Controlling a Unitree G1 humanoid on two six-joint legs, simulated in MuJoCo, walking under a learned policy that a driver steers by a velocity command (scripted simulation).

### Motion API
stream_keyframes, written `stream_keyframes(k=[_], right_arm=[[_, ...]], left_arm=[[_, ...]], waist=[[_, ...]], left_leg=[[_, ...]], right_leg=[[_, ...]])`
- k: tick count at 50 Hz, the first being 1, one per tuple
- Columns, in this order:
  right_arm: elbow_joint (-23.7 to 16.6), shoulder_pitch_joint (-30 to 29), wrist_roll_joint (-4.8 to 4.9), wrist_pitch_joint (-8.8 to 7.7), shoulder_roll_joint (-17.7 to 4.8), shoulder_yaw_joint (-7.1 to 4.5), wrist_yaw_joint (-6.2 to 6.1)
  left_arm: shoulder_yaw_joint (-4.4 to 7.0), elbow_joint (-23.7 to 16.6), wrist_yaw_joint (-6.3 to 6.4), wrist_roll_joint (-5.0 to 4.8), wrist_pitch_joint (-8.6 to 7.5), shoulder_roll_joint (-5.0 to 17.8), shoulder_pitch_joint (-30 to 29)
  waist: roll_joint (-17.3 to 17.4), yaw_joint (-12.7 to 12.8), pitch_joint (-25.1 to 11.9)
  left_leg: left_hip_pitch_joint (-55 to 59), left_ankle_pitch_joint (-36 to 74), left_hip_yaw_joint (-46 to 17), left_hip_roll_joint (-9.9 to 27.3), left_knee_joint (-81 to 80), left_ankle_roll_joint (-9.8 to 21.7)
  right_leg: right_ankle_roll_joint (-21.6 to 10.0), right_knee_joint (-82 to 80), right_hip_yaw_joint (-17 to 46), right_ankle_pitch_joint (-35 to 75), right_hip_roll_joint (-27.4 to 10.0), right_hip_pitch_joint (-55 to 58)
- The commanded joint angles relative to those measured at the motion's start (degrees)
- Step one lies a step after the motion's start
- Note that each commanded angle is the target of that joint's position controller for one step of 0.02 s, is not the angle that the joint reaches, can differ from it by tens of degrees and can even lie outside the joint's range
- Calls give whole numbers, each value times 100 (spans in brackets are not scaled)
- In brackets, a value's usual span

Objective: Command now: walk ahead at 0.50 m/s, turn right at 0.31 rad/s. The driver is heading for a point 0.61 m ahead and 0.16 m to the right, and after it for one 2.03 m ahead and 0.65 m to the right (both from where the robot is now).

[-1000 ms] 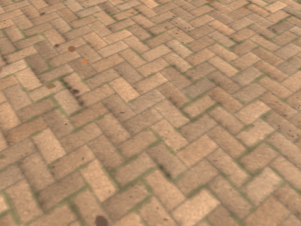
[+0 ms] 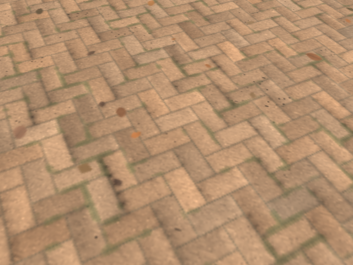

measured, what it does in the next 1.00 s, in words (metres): walks ahead, turning right: right foot, then left foot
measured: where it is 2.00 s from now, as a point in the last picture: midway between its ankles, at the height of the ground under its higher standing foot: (210, 255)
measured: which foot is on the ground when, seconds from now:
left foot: down 0.00-0.32, up 0.34-0.76, down 0.78-1.00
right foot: up 0.00-0.28, down 0.30-0.80, up 0.82-1.00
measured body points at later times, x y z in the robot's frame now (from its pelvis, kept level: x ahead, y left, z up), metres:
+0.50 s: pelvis +0.26 -0.08 -0.01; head +0.30 -0.10 +0.44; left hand +0.44 +0.15 -0.11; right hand +0.34 -0.39 -0.11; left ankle +0.32 +0.09 -0.66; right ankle +0.27 -0.15 -0.75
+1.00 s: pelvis +0.51 -0.09 -0.01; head +0.55 -0.09 +0.44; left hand +0.73 +0.10 -0.13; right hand +0.52 -0.38 -0.11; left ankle +0.60 -0.03 -0.75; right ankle +0.43 -0.23 -0.69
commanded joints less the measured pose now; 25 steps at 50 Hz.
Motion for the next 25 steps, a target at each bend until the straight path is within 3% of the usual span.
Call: stream_keyframes(k=[1,5,8,10,13,14,15,16,17,18,19,20,21,22,25], right_arm=[[-297,-336,-1,-115,-751,-167,-80],[-102,-83,40,-68,-885,-175,-147],[76,188,78,47,-955,-191,-170],[129,226,115,142,-1015,-208,-190],[43,35,142,260,-1263,-271,-274],[13,-45,140,306,-1308,-283,-310],[-63,-84,144,291,-1261,-254,-340],[-335,368,-43,154,-596,-37,-273],[-452,321,-8,-106,-542,53,-149],[-606,-387,227,-245,-975,-86,-69],[-738,-677,273,-300,-920,-51,-64],[-695,-707,160,-287,-857,-56,-110],[-671,-628,70,-218,-910,-110,-144],[-682,-516,39,-129,-889,-131,-142],[-736,-554,-38,28,-687,-104,-185]], left_arm=[[58,-298,-32,4,-24,176,68],[-17,-602,-166,25,-49,18,-715],[-47,-915,-286,2,-51,-19,-1189],[-41,-1117,-371,-5,-47,0,-1360],[90,-1193,-420,6,-7,237,-855],[223,-1042,-397,-7,6,457,-123],[415,-822,-301,-4,30,828,828],[579,-755,-180,27,59,1538,1293],[500,-875,-186,24,1,1430,1354],[391,-839,-191,78,-22,1022,1288],[335,-858,-180,54,-36,833,942],[287,-946,-178,33,-30,692,524],[233,-1048,-170,70,-29,537,229],[219,-1117,-160,103,-29,506,95],[263,-1041,-88,75,-77,655,147]], waist=[[608,175,186],[543,-155,424],[511,-329,580],[565,-315,592],[916,102,67],[912,525,-334],[677,1005,-827],[-709,771,-1484],[-872,708,-2381],[-341,950,-1816],[-34,757,-1064],[416,468,-612],[367,245,-396],[242,90,-326],[140,5,-197]], left_leg=[[21,1682,-604,1600,-792,763],[377,1610,-181,1670,-817,601],[1058,1806,-35,1872,-581,547],[1396,2331,67,1979,-274,468],[1436,5037,393,1932,879,268],[1223,5563,526,1808,1859,160],[274,4819,605,1572,3240,-51],[-2173,657,550,812,5461,-377],[-3466,-2368,-728,18,6620,-454],[-4014,-1918,-1177,408,6725,-326],[-4029,-1403,-1058,636,6283,-249],[-3726,-1099,-987,852,5765,-285],[-3310,-904,-975,1000,5381,-344],[-2996,-790,-977,1045,5206,-411],[-2814,-381,-807,973,4545,-692]], right_leg=[[-5,-648,264,964,-39,-218],[-105,-1672,-129,1530,22,-178],[-214,-2065,-332,1148,50,-504],[-327,-2206,-552,612,127,-524],[-634,-2258,-1107,-248,646,699],[-805,-2489,-1197,-177,892,1689],[-1065,-2814,-796,207,842,3326],[-1901,-2808,1766,380,-699,5654],[-2642,-3844,4407,-223,-1544,6575],[-2220,-4015,3619,-272,-1285,6223],[-1969,-4049,2743,83,-1039,5310],[-1779,-4128,2126,593,-775,4386],[-1690,-4270,1737,1023,-577,3715],[-1683,-4424,1608,1156,-446,3277],[-1733,-4590,1168,1673,-250,2612]])
Velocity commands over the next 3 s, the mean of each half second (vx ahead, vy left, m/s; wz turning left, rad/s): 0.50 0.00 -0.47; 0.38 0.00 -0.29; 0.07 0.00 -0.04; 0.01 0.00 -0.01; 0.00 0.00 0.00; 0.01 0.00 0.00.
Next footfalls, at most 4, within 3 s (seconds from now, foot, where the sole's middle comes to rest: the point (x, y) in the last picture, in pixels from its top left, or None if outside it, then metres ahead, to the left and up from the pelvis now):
0.30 right None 0.31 -0.16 -0.78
0.78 left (183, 235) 0.63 -0.05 -0.78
1.16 right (244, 257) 0.54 -0.27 -0.78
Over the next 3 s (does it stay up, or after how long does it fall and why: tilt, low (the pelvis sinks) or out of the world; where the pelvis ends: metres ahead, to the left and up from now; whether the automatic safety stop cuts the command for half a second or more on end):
stays up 0.56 -0.14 -0.01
